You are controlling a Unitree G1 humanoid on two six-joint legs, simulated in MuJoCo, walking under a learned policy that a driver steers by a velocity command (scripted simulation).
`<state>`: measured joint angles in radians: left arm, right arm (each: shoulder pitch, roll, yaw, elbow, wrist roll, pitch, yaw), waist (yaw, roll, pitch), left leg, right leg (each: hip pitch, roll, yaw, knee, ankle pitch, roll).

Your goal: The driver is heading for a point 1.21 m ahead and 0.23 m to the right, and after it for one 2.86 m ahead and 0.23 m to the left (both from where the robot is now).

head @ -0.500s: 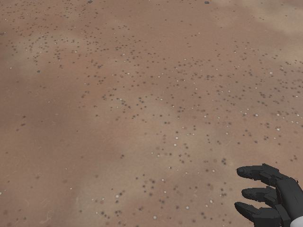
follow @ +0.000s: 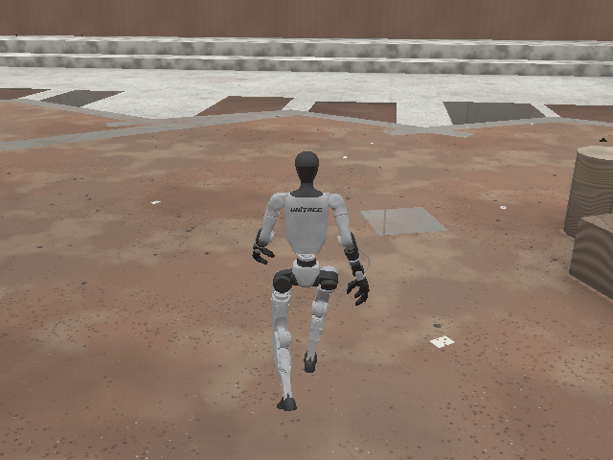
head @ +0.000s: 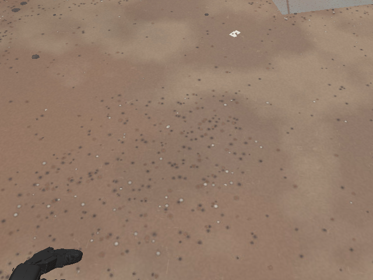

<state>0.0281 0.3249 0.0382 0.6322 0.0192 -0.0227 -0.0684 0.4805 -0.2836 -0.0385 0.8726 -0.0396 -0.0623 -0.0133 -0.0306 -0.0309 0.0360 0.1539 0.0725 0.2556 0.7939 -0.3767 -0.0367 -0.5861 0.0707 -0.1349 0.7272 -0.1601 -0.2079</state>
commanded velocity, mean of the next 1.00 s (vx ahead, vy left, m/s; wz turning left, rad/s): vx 1.00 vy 0.00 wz -0.58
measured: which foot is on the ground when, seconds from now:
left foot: up 0.00-0.38, down 0.40-0.86, up 0.88-1.00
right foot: down 0.00-0.40, up 0.42-0.82, down 0.84-1.00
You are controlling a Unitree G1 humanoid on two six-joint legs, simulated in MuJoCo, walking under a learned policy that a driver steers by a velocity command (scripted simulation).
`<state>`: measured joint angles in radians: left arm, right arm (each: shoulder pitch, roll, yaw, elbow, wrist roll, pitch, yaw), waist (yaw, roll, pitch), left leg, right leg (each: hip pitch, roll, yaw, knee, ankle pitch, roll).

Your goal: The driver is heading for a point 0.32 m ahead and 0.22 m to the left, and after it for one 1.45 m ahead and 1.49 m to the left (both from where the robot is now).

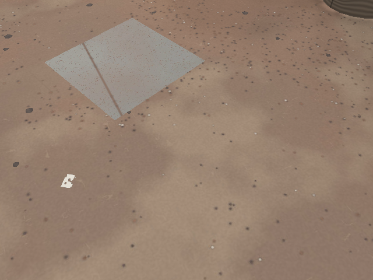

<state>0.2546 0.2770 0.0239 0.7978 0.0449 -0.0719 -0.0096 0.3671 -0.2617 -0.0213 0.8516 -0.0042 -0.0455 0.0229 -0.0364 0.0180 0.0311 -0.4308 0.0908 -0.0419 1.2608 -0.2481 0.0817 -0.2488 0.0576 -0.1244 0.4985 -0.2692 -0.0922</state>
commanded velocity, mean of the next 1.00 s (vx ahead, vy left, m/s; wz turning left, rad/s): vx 1.00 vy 0.00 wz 0.88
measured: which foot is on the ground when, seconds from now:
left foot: up 0.00-0.28, down 0.30-0.70, up 0.72-1.00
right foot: down 0.00-0.30, up 0.32-0.70, down 0.72-1.00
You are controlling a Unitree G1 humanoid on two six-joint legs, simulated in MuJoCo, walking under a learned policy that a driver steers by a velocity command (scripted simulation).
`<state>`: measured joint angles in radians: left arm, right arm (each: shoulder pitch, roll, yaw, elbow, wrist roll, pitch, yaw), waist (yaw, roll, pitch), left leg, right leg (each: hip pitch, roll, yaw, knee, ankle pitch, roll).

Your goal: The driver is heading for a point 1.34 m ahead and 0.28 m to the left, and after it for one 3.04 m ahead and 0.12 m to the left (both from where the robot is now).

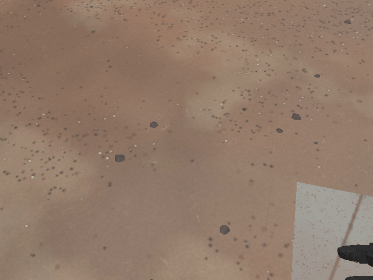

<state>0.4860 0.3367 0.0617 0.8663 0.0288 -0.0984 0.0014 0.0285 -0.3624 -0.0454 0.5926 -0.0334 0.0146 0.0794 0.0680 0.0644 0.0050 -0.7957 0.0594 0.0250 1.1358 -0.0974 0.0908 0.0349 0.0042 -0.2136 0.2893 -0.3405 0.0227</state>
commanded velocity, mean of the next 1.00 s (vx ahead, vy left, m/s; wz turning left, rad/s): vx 1.00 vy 0.00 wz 0.43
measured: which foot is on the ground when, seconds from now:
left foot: up 0.00-0.16, down 0.18-0.58, up 0.60-1.00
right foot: down 0.00-0.18, up 0.20-0.56, down 0.58-1.00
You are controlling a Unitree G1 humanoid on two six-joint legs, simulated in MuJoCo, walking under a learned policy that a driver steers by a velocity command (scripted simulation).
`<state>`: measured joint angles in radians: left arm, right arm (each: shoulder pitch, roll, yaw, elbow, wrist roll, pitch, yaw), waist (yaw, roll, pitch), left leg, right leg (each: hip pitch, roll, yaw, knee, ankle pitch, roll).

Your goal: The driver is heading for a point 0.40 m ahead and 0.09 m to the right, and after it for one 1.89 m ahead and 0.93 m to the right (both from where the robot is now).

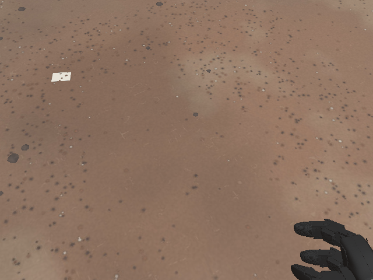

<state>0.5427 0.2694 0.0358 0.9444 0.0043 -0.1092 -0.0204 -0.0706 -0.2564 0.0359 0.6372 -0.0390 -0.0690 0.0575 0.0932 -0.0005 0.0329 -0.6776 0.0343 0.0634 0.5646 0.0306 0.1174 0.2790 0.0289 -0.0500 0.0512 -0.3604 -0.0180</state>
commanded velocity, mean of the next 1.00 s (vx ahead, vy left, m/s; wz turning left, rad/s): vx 1.00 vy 0.00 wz -0.64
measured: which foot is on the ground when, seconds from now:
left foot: up 0.00-0.02, down 0.04-0.50, up 0.52-0.88, down 0.90-1.00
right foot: down 0.00-0.06, up 0.08-0.48, down 0.50-0.90, up 0.92-1.00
